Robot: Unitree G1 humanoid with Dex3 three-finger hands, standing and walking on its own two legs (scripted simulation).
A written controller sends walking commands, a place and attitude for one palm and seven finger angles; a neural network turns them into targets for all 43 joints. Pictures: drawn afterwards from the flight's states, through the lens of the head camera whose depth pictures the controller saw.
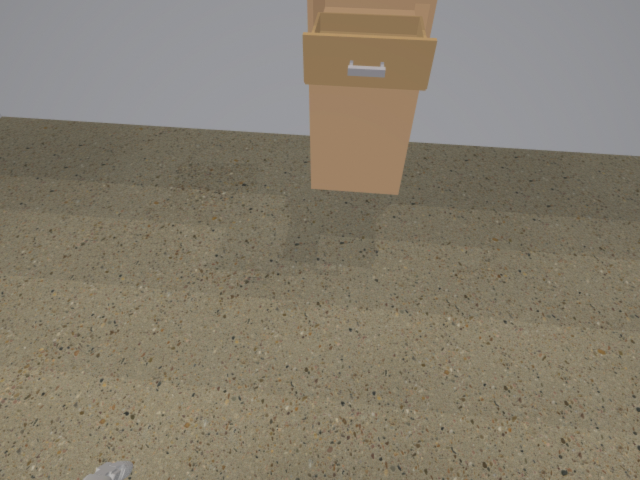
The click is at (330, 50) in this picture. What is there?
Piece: drawer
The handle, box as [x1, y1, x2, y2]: [347, 60, 385, 77]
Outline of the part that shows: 350,60 347,75 384,77 385,67 383,66 383,62 381,62 379,67 353,65 352,60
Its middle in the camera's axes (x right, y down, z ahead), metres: +0.13 -0.49 +1.11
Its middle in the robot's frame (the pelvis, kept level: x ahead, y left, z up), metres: +1.17 -0.07 -0.02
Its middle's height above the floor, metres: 0.75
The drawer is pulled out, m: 0.30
